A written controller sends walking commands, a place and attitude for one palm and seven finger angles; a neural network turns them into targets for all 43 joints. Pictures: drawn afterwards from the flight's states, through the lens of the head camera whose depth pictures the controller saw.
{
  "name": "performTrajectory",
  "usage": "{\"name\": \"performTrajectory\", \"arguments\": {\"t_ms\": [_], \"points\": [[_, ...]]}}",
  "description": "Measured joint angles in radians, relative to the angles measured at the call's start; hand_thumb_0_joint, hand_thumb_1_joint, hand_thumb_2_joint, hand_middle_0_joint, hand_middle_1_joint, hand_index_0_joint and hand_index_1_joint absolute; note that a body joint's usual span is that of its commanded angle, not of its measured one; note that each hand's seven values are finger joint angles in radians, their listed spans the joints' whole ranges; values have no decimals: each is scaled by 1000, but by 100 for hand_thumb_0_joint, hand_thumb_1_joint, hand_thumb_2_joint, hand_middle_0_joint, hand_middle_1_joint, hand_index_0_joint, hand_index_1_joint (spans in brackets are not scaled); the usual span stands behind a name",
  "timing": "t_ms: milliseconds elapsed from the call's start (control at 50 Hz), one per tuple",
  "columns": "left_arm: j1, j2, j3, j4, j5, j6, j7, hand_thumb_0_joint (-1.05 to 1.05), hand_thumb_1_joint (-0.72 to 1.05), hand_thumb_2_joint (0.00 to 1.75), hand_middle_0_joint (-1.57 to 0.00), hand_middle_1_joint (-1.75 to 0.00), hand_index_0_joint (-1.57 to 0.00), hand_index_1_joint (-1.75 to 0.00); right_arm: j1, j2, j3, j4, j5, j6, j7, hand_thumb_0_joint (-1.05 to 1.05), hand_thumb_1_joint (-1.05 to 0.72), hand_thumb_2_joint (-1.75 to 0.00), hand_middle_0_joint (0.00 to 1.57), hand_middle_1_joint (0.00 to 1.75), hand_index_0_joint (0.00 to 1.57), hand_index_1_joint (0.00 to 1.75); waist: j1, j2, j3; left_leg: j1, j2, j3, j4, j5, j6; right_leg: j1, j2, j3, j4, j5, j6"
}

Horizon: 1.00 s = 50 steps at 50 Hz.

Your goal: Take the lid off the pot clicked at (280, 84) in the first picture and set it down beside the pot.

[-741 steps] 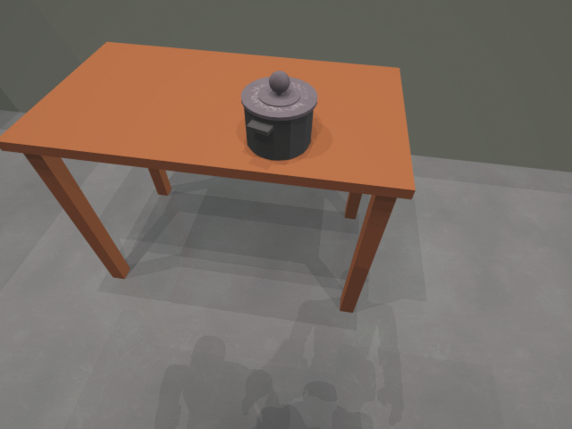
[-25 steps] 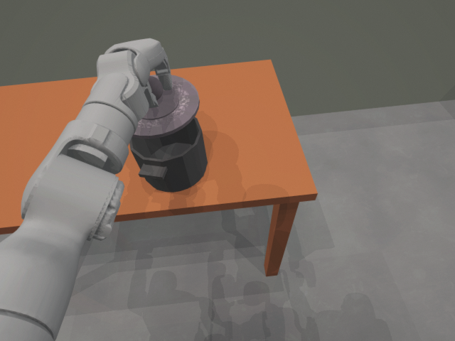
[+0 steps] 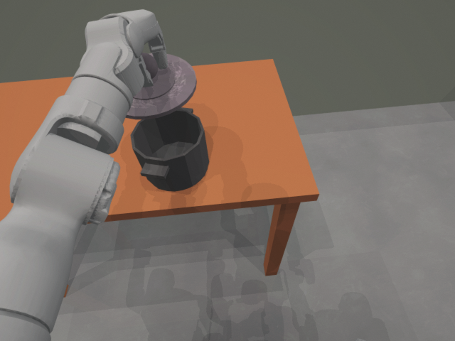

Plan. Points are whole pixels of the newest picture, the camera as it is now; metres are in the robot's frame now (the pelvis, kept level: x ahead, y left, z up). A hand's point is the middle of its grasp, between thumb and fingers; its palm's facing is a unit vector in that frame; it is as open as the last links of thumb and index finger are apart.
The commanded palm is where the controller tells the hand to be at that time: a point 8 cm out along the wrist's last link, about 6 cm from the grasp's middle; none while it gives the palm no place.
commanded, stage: lift the lid straight up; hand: left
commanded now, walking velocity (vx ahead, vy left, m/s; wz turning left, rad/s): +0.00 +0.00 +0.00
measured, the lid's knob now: (144, 66) +0.54 +0.10 +0.20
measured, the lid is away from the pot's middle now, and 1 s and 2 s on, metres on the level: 0.01 0.07 0.20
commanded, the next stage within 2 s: move the lid sideways beside the pot in 0.38 s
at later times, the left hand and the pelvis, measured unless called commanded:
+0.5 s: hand (143, 56) +0.51 +0.09 +0.24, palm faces -0.27 -0.04 -0.96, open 7.2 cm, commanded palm +0.51 +0.10 +0.31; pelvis +0.00 +0.01 +0.00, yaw +1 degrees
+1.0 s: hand (96, 68) +0.49 +0.16 +0.24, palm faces -0.27 -0.08 -0.96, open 7.2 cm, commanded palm +0.50 +0.16 +0.31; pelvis -0.01 +0.00 +0.00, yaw +1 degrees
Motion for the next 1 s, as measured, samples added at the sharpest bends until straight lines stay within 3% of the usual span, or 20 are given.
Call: {"name": "performTrajectory", "arguments": {"t_ms": [60, 220, 380, 500, 560, 660, 780, 900, 1000], "points": [[-18, -2, -16, 0, 16, 9, -9, 0, 31, 68, -66, -94, -67, -95, 2, 1, -2, 1, -1, -2, 5, 1, -91, -90, 20, 30, 20, 30, 3, -2, 0, -3, -2, -3, 1, 0, 0, -1, -2, -3, -1, -1, 1], [-47, -10, -23, -17, -3, 11, -41, 1, 31, 68, -66, -95, -67, -95, 4, -1, -4, 7, -7, -4, 9, 1, -91, -90, 20, 30, 20, 30, 8, 0, -1, -5, -8, -11, -2, 2, 4, 0, -8, -10, -5, -2, 5], [-85, -26, -26, 33, 11, 34, -39, 1, 31, 68, -66, -95, -67, -95, -6, 0, 3, 9, -6, 1, 11, 1, -91, -90, 20, 30, 20, 30, 1, -3, 2, -13, -10, -8, -3, 4, 6, -8, -9, -7, -6, 1, 7], [-58, -26, -28, -21, 13, 9, -37, 1, 31, 68, -66, -95, -67, -95, 10, 2, -8, 1, -14, -11, 12, 1, -91, -90, 20, 30, 20, 30, 5, 3, -4, -11, -12, -8, -11, 7, 6, -9, -11, -6, -8, 2, 8], [-46, -25, 10, -29, 20, -12, -21, 1, 31, 68, -66, -95, -68, -95, 11, 3, -4, 2, -17, -8, 12, 1, -91, -90, 20, 30, 20, 30, 10, 8, -8, -5, -10, -4, -13, 6, 6, -5, -9, -2, -11, 2, 7], [-46, -3, 40, 4, 33, 2, -3, 1, 31, 68, -66, -94, -67, -96, -2, 7, 8, -2, -12, 11, 12, 1, -91, -90, 20, 30, 20, 30, 6, 6, -11, -1, -3, 6, -13, 4, 4, -5, -2, 8, -10, 5, 4], [1, 47, 64, -35, 54, -7, -22, 1, 31, 68, -66, -95, -67, -96, -5, 1, 2, -20, -13, 27, 9, 1, -91, -90, 20, 30, 20, 30, 12, 14, -9, 6, 1, 6, -14, 8, 1, 3, 2, 8, -14, 10, 2], [-5, 83, 9, -2, 34, 2, -63, 1, 31, 68, -66, -95, -67, -96, -22, -3, 7, -20, 8, 47, -2, 1, -91, -90, 20, 30, 20, 30, 15, -5, 3, 10, 5, -8, -2, 6, -1, 19, 6, -6, -19, 13, -2], [32, 118, 8, -77, 24, -50, -80, 1, 31, 68, -66, -95, -68, -95, -19, -8, 1, -26, 7, 36, -13, 1, -91, -90, 20, 30, 20, 30, 18, -26, 12, 7, 5, -20, 5, 8, -3, 25, 6, -18, -23, 17, -4]]}}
